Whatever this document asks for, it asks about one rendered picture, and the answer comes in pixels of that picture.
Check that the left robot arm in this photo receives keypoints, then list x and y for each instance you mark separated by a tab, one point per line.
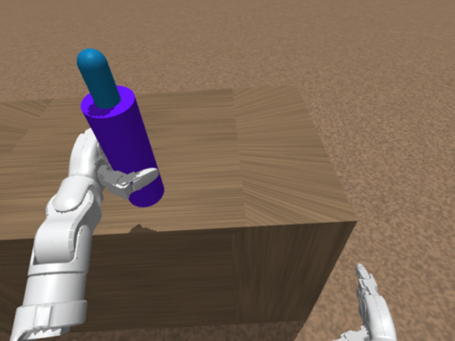
55	289

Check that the left robot hand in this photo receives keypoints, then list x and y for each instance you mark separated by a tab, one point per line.
88	159

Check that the bottle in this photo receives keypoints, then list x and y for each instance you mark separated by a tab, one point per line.
114	117

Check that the right robot hand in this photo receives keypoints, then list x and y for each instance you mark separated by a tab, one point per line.
373	309

